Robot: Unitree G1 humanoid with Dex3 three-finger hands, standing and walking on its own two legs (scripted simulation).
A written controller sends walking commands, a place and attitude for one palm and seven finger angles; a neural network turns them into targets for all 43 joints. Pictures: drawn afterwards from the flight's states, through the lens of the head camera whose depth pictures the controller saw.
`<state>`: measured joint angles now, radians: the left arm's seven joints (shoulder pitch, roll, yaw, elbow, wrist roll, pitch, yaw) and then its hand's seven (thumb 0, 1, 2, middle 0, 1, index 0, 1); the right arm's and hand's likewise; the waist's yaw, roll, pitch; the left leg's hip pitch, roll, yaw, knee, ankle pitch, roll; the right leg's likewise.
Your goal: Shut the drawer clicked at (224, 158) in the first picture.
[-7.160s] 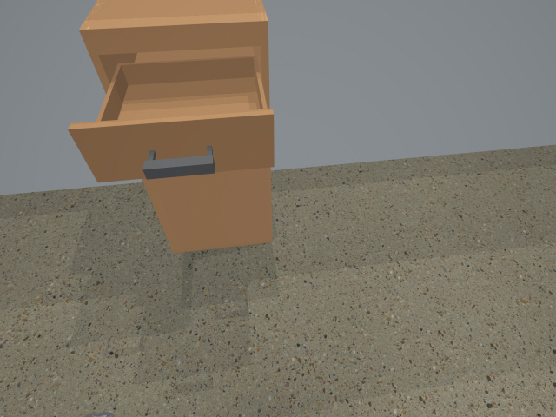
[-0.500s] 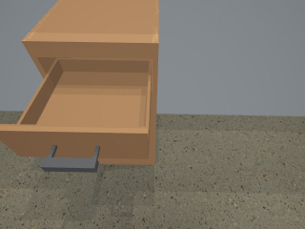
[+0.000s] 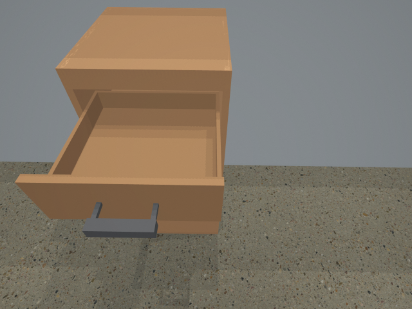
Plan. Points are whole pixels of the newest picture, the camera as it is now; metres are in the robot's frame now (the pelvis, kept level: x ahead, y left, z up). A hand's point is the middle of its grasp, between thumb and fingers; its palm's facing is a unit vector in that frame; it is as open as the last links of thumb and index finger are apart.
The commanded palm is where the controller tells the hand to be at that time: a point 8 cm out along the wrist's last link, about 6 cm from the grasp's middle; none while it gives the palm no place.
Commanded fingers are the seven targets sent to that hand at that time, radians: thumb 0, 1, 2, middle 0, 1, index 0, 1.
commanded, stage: come to a stop and stand still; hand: left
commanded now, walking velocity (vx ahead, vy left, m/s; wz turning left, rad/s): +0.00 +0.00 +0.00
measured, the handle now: (124, 217) +0.28 +0.18 +0.03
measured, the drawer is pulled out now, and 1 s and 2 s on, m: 0.30 0.30 0.30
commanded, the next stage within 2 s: look again from close up in 0.12 s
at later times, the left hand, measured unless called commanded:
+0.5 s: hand out of the picture -0.01 +0.16 -0.17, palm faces +0.00 -0.98 -0.20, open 7.4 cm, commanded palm none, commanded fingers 0.00 0.90 0.90 -0.20 -0.30 -0.20 -0.30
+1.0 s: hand (134, 279) +0.18 +0.15 +0.00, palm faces +0.22 -0.97 -0.09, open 6.9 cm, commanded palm +0.09 +0.18 -0.04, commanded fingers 0.00 0.90 0.90 -0.44 -0.56 -0.44 -0.56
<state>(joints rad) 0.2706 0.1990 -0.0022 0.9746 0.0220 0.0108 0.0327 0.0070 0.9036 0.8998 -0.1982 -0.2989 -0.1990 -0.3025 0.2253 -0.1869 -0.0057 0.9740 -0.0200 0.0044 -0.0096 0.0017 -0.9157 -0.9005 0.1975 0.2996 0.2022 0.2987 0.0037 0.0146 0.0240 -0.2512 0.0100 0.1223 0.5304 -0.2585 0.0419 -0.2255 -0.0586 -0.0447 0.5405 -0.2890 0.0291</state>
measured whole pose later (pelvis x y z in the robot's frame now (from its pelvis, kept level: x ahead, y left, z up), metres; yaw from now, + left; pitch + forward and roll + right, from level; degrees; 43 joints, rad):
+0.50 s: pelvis +0.00 -0.01 +0.01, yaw -1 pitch -2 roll +1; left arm 0.31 0.14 -0.01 1.10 0.02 -0.01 0.04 0.01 0.90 0.90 -0.20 -0.30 -0.20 -0.30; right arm 0.27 -0.17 -0.01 1.12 -0.01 0.00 -0.01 0.00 -0.91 -0.90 0.20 0.30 0.20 0.30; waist 0.00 0.01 0.04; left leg -0.21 0.02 0.13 0.45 -0.21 0.03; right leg -0.20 -0.05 -0.04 0.49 -0.26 0.02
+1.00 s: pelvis -0.01 -0.03 -0.01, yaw +2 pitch +2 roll +1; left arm 0.50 0.14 0.02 0.06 -0.15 -0.22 0.06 0.04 0.95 0.90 -0.27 -0.38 -0.27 -0.38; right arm 0.30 -0.26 -0.04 0.78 0.03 -0.29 -0.05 0.02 -0.92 -0.90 0.20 0.30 0.20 0.30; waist -0.04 0.03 -0.07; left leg -0.41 0.02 0.07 0.66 -0.29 0.01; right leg -0.37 -0.05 -0.09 0.69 -0.36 -0.01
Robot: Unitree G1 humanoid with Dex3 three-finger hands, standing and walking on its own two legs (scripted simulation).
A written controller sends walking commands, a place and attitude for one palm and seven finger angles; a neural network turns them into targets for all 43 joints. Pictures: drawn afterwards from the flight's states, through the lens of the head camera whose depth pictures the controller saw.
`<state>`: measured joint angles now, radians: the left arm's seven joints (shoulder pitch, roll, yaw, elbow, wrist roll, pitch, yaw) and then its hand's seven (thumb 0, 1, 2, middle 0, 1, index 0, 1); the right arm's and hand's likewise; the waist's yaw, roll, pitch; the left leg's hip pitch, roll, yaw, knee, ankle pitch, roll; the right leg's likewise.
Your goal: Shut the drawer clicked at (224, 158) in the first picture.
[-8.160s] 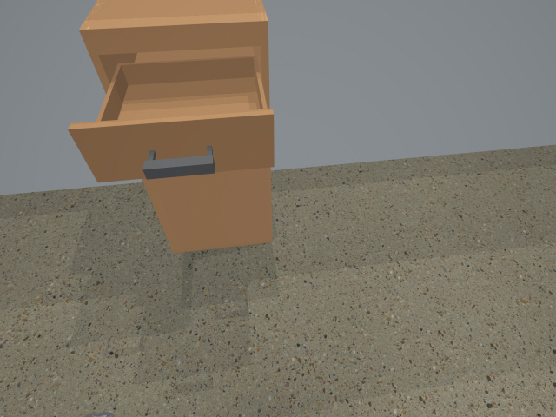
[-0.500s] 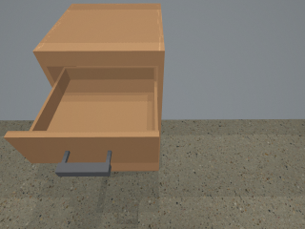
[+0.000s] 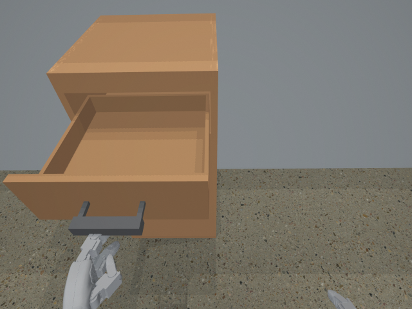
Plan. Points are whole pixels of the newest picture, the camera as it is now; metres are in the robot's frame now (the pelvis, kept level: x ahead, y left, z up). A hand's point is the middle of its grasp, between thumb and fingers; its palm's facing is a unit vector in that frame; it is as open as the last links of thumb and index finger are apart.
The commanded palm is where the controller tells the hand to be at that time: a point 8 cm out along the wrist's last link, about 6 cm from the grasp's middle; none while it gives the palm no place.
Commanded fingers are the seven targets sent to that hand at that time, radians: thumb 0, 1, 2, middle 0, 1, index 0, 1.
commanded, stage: raise the hand and make a fist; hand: left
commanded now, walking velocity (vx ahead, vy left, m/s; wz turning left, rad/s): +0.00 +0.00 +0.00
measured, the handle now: (110, 215) +0.29 +0.20 +0.04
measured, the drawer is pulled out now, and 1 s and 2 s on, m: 0.30 0.30 0.30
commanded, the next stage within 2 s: bring the fist close to the handle in 1.68 s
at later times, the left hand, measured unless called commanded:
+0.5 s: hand (117, 297) +0.15 +0.15 +0.03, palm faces +0.01 -1.00 -0.08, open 4.4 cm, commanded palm +0.10 +0.21 +0.04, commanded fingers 0.00 0.90 0.90 -0.94 -1.10 -0.94 -1.10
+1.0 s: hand (91, 294) +0.14 +0.17 +0.09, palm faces +0.05 -0.99 -0.09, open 3.1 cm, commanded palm +0.08 +0.22 +0.11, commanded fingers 0.00 0.90 0.90 -1.40 -1.60 -1.40 -1.60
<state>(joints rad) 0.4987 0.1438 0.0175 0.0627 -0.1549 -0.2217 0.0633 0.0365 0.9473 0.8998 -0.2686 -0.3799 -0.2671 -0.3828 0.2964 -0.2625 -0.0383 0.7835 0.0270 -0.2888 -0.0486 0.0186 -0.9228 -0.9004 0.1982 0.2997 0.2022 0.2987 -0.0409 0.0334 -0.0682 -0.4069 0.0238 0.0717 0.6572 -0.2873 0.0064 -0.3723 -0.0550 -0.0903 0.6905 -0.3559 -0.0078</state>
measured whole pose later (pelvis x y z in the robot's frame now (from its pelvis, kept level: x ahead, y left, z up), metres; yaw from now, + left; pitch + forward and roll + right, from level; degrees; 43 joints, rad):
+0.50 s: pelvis -0.01 -0.02 -0.04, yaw +1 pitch +8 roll -1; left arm 0.64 0.21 0.13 -0.23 -0.25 -0.32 -0.28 0.02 0.89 0.90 -0.75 -0.89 -0.75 -0.90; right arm 0.21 -0.15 0.03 0.55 0.05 -0.20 -0.05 0.01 -0.90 -0.90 0.20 0.30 0.21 0.30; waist 0.03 0.05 -0.12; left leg -0.71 0.07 0.00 0.99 -0.43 -0.03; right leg -0.63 -0.02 -0.15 0.98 -0.49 -0.05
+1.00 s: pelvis +0.01 +0.00 -0.02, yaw +1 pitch +4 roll -1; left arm 0.81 0.22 0.12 -0.48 -0.25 -0.27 -0.22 0.02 0.90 0.90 -1.25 -1.44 -1.25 -1.44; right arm 0.21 -0.20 0.00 0.52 0.07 -0.31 -0.04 0.01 -0.91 -0.90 0.20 0.30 0.20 0.30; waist 0.04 0.04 -0.12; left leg -0.52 0.05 0.03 0.86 -0.41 0.00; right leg -0.45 -0.03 -0.12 0.83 -0.45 -0.01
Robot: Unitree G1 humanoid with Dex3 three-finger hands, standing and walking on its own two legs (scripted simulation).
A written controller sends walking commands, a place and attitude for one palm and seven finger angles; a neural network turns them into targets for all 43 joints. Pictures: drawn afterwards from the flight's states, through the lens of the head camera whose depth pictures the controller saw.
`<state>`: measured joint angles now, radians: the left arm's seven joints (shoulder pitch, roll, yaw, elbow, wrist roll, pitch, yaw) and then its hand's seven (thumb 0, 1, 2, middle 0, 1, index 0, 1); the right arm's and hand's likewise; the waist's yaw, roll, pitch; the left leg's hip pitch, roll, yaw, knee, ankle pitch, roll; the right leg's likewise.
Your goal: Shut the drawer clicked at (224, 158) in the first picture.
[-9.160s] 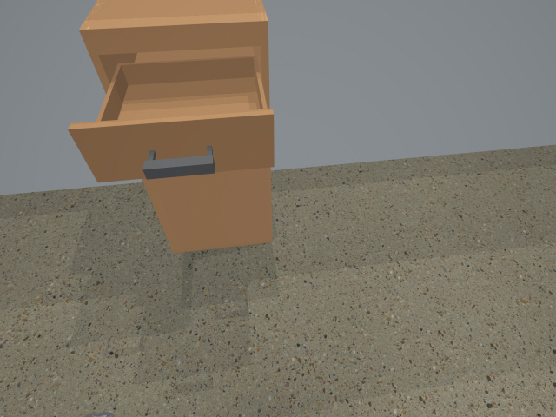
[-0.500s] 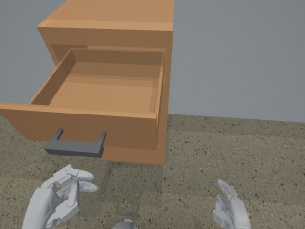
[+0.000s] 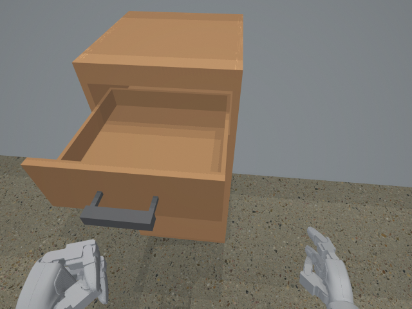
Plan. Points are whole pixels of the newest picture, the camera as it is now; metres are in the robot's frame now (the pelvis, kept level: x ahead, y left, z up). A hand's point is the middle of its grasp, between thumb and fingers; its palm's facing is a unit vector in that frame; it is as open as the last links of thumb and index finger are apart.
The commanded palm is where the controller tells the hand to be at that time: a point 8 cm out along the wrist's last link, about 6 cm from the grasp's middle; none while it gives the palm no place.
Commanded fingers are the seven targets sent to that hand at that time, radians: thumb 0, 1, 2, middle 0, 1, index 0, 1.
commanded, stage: raise the hand and make a fist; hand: left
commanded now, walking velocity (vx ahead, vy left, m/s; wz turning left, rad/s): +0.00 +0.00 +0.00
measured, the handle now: (122, 208) +0.29 +0.20 +0.06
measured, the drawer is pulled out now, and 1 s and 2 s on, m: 0.30 0.30 0.30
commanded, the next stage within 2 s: bring the fist close to the handle in 0.68 s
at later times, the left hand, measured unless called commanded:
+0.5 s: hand (84, 282) +0.13 +0.17 +0.15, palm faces +0.04 -0.99 -0.13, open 3.3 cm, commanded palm +0.06 +0.22 +0.16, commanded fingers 0.00 0.90 0.90 -1.40 -1.60 -1.40 -1.60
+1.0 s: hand (89, 283) +0.13 +0.17 +0.13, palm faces +0.05 -0.99 -0.10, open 3.3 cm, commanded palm +0.08 +0.22 +0.14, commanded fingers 0.00 0.90 0.90 -1.40 -1.60 -1.40 -1.60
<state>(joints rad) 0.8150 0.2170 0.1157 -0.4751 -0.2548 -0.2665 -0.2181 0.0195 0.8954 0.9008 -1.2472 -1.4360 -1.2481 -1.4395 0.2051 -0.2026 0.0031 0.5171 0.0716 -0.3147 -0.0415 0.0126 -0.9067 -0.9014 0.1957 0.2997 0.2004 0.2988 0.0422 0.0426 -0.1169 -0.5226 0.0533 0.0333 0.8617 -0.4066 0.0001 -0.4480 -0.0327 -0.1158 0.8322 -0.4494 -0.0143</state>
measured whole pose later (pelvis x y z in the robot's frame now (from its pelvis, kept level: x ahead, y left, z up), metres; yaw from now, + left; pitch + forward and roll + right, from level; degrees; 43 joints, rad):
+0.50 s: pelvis +0.00 -0.01 +0.02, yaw +0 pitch -1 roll -1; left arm 0.77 0.26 0.20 -0.54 -0.29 -0.10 -0.26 0.02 0.89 0.90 -1.40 -1.60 -1.40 -1.60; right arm 0.23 -0.22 0.05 0.57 0.09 -0.40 -0.06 0.01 -0.90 -0.90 0.20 0.30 0.20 0.30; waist 0.06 0.06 -0.09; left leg -0.37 0.06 0.02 0.73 -0.35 -0.02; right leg -0.29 -0.01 -0.13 0.69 -0.39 -0.03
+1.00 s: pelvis +0.00 -0.01 +0.02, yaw +0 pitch +0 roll -1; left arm 0.74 0.23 0.19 -0.43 -0.29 -0.16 -0.29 0.02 0.89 0.90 -1.40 -1.60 -1.40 -1.60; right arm 0.21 -0.22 0.04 0.61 0.08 -0.45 -0.06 0.01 -0.90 -0.90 0.20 0.30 0.20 0.30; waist 0.07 0.06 -0.07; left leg -0.37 0.06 0.02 0.71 -0.34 -0.02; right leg -0.29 -0.01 -0.13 0.68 -0.38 -0.03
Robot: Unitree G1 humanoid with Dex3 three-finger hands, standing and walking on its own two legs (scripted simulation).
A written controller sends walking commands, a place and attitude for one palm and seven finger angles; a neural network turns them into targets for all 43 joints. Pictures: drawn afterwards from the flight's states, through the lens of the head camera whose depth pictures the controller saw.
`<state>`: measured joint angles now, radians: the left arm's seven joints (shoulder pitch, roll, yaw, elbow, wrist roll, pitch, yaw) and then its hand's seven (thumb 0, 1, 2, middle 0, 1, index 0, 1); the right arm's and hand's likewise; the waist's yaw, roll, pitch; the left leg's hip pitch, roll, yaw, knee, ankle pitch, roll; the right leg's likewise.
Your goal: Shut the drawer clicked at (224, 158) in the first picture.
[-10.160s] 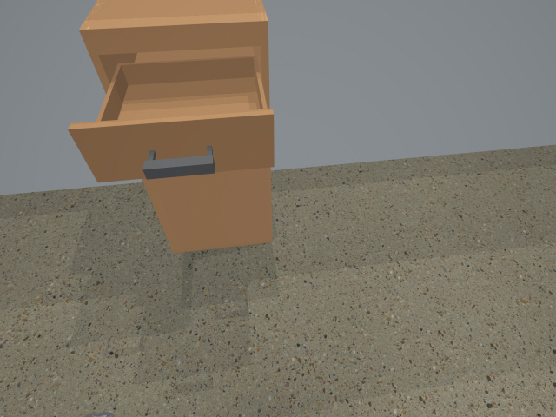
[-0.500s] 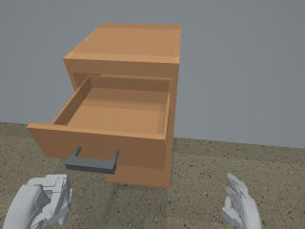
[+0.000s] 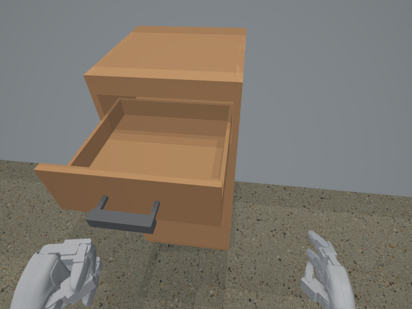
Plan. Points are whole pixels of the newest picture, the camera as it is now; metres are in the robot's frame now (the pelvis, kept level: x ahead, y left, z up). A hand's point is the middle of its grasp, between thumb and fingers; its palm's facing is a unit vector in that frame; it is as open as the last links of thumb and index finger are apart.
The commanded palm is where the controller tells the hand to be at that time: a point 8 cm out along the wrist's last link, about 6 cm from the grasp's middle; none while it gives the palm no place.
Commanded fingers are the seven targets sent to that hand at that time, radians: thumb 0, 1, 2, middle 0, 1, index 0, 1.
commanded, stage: bring the fist close to the handle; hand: left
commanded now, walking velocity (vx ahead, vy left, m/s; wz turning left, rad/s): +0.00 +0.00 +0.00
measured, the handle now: (125, 211) +0.29 +0.21 +0.04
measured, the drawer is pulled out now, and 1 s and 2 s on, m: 0.30 0.30 0.25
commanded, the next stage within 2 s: push the drawer shut in 1.18 s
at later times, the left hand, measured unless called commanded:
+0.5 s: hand (114, 264) +0.17 +0.18 +0.07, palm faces +0.01 -1.00 -0.07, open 3.3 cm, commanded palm +0.14 +0.23 +0.07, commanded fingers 0.00 0.90 0.90 -1.40 -1.60 -1.40 -1.60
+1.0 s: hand (129, 254) +0.20 +0.17 +0.04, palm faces +0.01 -1.00 -0.08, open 3.3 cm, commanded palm +0.17 +0.23 +0.05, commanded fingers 0.00 0.90 0.90 -1.40 -1.60 -1.40 -1.60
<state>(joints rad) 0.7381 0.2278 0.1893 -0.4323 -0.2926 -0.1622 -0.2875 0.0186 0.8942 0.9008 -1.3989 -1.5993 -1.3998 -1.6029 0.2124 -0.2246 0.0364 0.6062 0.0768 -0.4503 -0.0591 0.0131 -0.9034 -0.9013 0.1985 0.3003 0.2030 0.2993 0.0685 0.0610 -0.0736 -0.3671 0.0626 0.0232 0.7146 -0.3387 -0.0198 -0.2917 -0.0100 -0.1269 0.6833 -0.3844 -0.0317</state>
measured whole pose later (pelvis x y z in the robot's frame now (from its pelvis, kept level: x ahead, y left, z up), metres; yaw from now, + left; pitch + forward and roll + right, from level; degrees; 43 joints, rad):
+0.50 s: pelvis +0.00 +0.01 -0.01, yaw +0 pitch +4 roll -1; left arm 0.60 0.20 0.13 -0.26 -0.25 -0.27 -0.23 0.02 0.90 0.90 -1.40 -1.60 -1.40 -1.60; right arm 0.24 -0.23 0.01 0.61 0.05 -0.34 -0.04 0.01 -0.90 -0.90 0.20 0.30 0.20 0.30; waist 0.01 0.04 -0.07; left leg -0.53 0.05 0.03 0.83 -0.38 -0.01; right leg -0.46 -0.03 -0.12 0.81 -0.43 -0.02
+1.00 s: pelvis +0.00 +0.00 -0.03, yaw +0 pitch +9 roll -1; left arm 0.51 0.20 0.12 -0.18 -0.23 -0.32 -0.18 0.02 0.90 0.90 -1.40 -1.60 -1.40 -1.60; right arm 0.24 -0.22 0.01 0.55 0.04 -0.22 -0.04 0.01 -0.90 -0.90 0.20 0.30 0.20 0.30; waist -0.01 0.04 -0.10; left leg -0.67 0.06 0.02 0.94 -0.43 -0.01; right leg -0.60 -0.03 -0.11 0.93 -0.49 -0.03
